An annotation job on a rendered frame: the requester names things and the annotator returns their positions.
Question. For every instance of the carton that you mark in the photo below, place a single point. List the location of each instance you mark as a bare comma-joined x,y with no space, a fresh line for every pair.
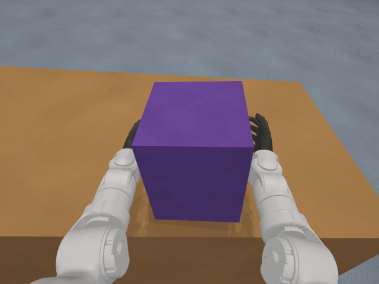
194,149

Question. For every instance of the right robot hand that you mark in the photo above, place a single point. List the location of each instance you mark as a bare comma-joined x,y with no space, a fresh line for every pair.
263,140

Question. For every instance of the robot left upper arm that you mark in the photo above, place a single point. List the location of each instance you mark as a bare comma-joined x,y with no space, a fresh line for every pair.
91,255

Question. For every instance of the robot right upper arm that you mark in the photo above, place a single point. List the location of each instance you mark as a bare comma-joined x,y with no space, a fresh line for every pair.
292,260

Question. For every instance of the robot left forearm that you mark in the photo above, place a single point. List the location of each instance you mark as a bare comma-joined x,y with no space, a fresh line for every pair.
114,196

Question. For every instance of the robot right forearm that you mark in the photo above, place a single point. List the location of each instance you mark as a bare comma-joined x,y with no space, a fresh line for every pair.
274,201

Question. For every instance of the pedestal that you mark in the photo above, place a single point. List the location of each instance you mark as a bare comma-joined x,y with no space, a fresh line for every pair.
59,129

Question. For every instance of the left robot hand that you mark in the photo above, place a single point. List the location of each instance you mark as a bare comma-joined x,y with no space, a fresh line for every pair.
130,138

